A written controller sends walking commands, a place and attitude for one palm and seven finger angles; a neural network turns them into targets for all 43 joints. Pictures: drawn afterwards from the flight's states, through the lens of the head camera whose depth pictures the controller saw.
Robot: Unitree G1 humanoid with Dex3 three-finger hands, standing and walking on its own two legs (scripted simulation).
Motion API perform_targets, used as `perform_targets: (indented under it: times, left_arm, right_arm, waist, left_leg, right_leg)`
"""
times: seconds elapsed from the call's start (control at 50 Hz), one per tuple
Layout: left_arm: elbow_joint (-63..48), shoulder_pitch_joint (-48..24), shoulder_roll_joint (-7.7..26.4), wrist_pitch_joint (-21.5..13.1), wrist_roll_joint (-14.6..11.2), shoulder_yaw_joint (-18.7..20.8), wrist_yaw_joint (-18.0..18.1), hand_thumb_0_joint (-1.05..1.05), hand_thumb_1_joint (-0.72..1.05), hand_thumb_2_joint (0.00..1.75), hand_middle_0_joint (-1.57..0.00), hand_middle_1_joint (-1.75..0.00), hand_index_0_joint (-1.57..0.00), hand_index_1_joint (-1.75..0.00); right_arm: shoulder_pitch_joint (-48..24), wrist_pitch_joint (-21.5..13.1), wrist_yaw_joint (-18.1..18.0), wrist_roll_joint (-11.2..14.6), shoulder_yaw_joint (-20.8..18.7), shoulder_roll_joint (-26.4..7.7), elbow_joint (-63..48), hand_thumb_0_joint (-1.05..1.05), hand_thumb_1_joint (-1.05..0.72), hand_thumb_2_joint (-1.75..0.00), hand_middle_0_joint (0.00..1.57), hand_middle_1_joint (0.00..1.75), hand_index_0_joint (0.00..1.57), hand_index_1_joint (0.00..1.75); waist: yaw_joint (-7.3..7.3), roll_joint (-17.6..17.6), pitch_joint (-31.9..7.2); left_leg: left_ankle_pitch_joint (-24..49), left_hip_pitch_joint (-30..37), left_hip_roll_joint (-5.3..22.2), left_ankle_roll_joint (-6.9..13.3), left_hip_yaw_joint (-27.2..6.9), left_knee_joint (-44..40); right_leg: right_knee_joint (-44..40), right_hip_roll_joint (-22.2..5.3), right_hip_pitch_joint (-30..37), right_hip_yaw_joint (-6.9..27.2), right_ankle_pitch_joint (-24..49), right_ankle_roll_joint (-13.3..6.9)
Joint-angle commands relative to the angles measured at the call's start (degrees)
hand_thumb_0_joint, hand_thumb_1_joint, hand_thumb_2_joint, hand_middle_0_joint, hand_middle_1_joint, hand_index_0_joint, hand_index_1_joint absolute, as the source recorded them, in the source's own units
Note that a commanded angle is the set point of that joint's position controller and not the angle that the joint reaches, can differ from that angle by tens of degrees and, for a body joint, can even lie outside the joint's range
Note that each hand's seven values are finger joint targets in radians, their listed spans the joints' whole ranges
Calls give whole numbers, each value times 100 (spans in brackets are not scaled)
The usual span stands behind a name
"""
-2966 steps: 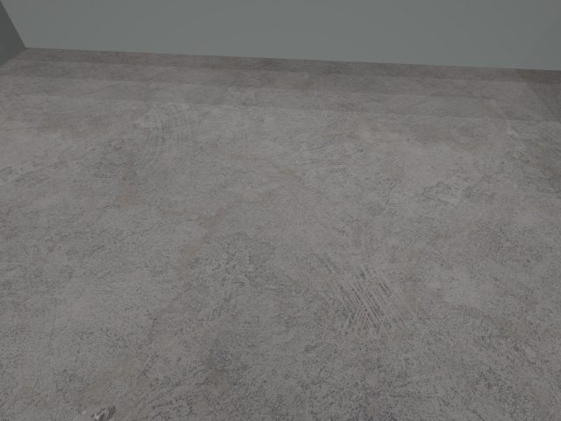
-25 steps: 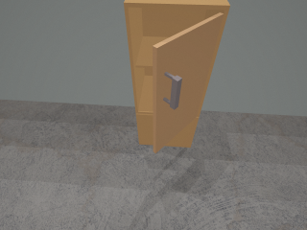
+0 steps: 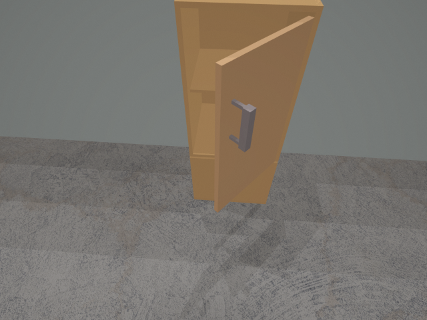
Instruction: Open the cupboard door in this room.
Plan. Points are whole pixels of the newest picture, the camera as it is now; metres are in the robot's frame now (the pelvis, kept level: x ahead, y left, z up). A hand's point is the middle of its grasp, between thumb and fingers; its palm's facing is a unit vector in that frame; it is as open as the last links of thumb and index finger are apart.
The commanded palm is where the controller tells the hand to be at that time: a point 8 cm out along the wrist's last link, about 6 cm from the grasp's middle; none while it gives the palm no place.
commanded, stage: walk to a spot facing it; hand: left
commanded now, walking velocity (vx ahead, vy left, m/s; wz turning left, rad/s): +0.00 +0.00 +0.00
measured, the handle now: (240, 125) +0.56 -0.03 +0.04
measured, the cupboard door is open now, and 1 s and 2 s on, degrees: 49 49 49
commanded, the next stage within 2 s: none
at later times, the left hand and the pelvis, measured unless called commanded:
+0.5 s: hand out of the picture +0.03 +0.18 -0.18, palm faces -0.07 -0.97 -0.25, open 7.4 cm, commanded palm none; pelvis -0.01 -0.01 -0.02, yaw -9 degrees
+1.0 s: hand out of the picture +0.15 +0.18 -0.19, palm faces -0.33 -0.92 -0.22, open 7.4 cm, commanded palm none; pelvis +0.02 +0.01 -0.01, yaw -25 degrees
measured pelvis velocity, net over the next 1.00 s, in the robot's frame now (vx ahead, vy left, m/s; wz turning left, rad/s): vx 0.02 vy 0.01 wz -0.44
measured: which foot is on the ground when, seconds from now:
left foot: down 0.00-0.52, up 0.54-0.94, down 0.96-1.00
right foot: down 0.00-0.94, up 0.96-1.00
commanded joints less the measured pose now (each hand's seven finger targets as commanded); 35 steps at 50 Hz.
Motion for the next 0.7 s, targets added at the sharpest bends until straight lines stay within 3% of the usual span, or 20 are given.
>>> perform_targets:
  times: [0.0,0.1,0.24,0.32,0.38,0.42,0.44,0.46,0.48,0.5,0.52,0.54,0.56,0.58,0.62,0.68]
  left_arm:
    - [-60,519,550,-37,27,108,21,0,90,90,-20,-30,-20,-30]
    - [-64,494,542,-26,28,116,21,0,90,90,-20,-30,-20,-30]
    - [-432,175,759,191,95,389,-61,0,90,90,-20,-30,-20,-30]
    - [-779,3,762,282,134,488,-145,0,90,90,-20,-30,-20,-30]
    - [-986,-87,709,330,153,521,-209,0,90,90,-20,-30,-20,-30]
    - [-1092,-124,673,331,155,532,-248,0,90,90,-20,-30,-20,-30]
    - [-1078,33,698,304,148,536,-255,0,90,90,-20,-30,-20,-30]
    - [-1035,280,795,264,153,562,-247,0,90,90,-20,-30,-20,-30]
    - [-1026,325,1253,210,204,627,-193,0,90,90,-20,-30,-20,-30]
    - [-999,501,1662,186,176,709,-133,0,90,90,-20,-30,-20,-30]
    - [-974,573,1586,182,118,695,-70,0,90,90,-20,-30,-20,-30]
    - [-1063,245,1518,193,113,684,-40,0,90,90,-20,-30,-20,-30]
    - [-1153,73,1441,179,97,681,-20,0,90,90,-20,-30,-20,-30]
    - [-1239,-41,1469,153,102,672,-24,0,90,90,-20,-30,-20,-30]
    - [-1294,-26,1478,126,99,662,-39,0,90,90,-20,-30,-20,-30]
    - [-1336,47,1578,145,116,684,-60,0,90,90,-20,-30,-20,-30]
  right_arm:
    - [463,-69,-42,15,-84,-429,-54,0,-90,-90,20,30,20,30]
    - [467,-72,-48,15,-74,-428,-55,0,-90,-90,20,30,20,30]
    - [367,88,-130,0,-322,-747,-303,0,-90,-90,20,30,20,30]
    - [238,89,-142,-19,-456,-1025,-614,0,-90,-90,20,30,20,30]
    - [143,60,-133,-46,-549,-1267,-832,0,-90,-90,20,30,20,30]
    - [-31,41,-111,-72,-558,-1313,-980,0,-90,-90,20,30,20,30]
    - [-184,43,-99,-66,-562,-1312,-1062,0,-90,-90,20,30,20,30]
    - [-323,60,-90,-36,-553,-1296,-1150,0,-90,-90,20,30,20,30]
    - [-401,90,-74,17,-548,-1061,-1273,0,-90,-90,20,30,20,30]
    - [-756,143,-26,32,-503,-859,-1468,0,-90,-90,20,30,20,30]
    - [-912,205,-31,20,-521,-1006,-1490,0,-90,-90,20,30,20,30]
    - [-933,199,-16,36,-544,-977,-1505,0,-90,-90,20,30,20,30]
    - [-897,182,-2,31,-529,-955,-1496,0,-90,-90,20,30,20,30]
    - [-849,168,11,30,-513,-910,-1494,0,-90,-90,20,30,20,30]
    - [-952,171,8,33,-496,-906,-1562,0,-90,-90,20,30,20,30]
    - [-1115,164,-14,57,-482,-934,-1693,0,-90,-90,20,30,20,30]
  waist:
    - [-24,-103,205]
    - [-22,23,284]
    - [-89,23,305]
    - [-48,459,219]
    - [-21,859,-2]
    - [55,847,61]
    - [182,636,-42]
    - [338,92,-134]
    - [363,-1208,-61]
    - [538,-2131,54]
    - [534,-1809,76]
    - [331,-1276,125]
    - [244,-779,-66]
    - [183,-597,-267]
    - [195,-549,-414]
    - [259,-717,-428]
  left_leg:
    - [799,37,538,85,-584,-386]
    - [818,-16,534,82,-591,-408]
    - [351,-24,848,126,-336,21]
    - [-288,-150,1317,319,-640,-259]
    - [-508,-277,1929,630,-925,-572]
    - [-114,-451,2023,689,-753,-456]
    - [196,-480,1917,582,-514,-90]
    - [175,-684,1611,346,-164,552]
    - [-708,-1358,836,-74,418,1663]
    - [-2271,-2128,156,-286,361,3099]
    - [-2182,-2366,199,-241,-400,3882]
    - [-1826,-2565,252,-261,-663,4226]
    - [-1562,-2567,314,-298,-722,4323]
    - [-1356,-2479,321,-350,-708,4273]
    - [-1241,-2327,241,-408,-674,3987]
    - [-1277,-2224,142,-439,-666,3549]
  right_leg:
    - [-494,-489,-278,503,772,-140]
    - [-494,-480,-267,503,767,-138]
    - [77,-348,-959,755,730,-217]
    - [758,-38,-1344,713,263,-166]
    - [1832,144,-1433,509,-611,-90]
    - [1914,88,-1335,494,-874,-77]
    - [1467,64,-1054,509,-559,-84]
    - [714,13,-636,670,222,-130]
    - [-158,-811,-320,2023,1034,-443]
    - [-675,-1611,-190,3263,1846,-917]
    - [-718,-1542,-191,3395,1952,-970]
    - [-504,-1391,-77,3234,1939,-1138]
    - [-360,-1325,8,3099,1985,-1152]
    - [-272,-1168,184,2831,2089,-1136]
    - [-185,-978,312,2675,2489,-1076]
    - [-129,-866,464,2729,2807,-1085]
